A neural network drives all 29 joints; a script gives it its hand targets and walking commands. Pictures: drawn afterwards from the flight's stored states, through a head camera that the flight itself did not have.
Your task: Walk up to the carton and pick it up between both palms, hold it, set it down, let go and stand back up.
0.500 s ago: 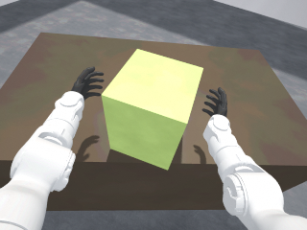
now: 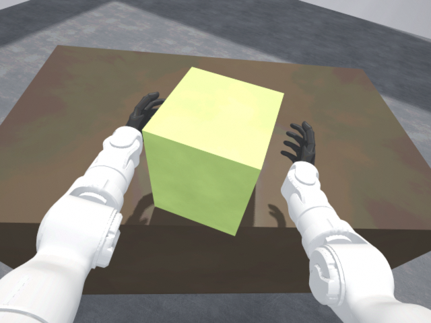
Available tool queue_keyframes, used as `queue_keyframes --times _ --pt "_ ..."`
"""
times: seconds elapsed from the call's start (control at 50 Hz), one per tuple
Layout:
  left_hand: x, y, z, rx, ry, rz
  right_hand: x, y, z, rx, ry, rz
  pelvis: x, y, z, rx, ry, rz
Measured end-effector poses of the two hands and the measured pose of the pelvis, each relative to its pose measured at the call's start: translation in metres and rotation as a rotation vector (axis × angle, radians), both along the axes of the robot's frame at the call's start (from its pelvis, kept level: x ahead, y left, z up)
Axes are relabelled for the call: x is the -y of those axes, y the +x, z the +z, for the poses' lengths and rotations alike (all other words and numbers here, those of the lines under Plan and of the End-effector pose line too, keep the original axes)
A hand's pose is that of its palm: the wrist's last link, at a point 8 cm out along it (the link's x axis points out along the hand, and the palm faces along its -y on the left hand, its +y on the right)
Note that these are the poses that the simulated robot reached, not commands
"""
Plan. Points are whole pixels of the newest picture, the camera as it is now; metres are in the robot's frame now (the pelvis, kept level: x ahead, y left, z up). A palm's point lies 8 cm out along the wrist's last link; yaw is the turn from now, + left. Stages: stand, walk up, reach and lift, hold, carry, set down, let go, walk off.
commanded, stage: reach and lift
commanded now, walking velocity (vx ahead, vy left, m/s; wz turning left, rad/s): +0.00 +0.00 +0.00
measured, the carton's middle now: (214, 154) +0.45 -0.04 +0.04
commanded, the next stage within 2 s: none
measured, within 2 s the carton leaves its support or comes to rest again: leaves its support in 1.88 s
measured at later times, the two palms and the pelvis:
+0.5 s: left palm (141, 129) +0.47 +0.10 +0.10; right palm (291, 161) +0.38 -0.19 +0.08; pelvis +0.00 +0.00 +0.00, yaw +0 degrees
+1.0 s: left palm (143, 130) +0.47 +0.10 +0.10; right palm (290, 163) +0.38 -0.18 +0.08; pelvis +0.00 +0.01 +0.00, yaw +0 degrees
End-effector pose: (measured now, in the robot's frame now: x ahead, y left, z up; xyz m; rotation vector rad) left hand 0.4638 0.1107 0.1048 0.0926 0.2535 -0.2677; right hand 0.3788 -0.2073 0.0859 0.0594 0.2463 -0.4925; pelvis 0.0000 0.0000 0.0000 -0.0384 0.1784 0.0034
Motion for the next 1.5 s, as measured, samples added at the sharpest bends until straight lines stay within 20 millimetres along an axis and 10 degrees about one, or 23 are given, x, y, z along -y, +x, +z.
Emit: queue_keyframes --times 1.5 --pt "0.014 0.002 -0.008 0.036 -0.025 -0.032 -0.022 -0.007 -0.006 0.094 -0.094 0.011 -0.013 -0.001 0.002 0.001 -0.015 -0.002"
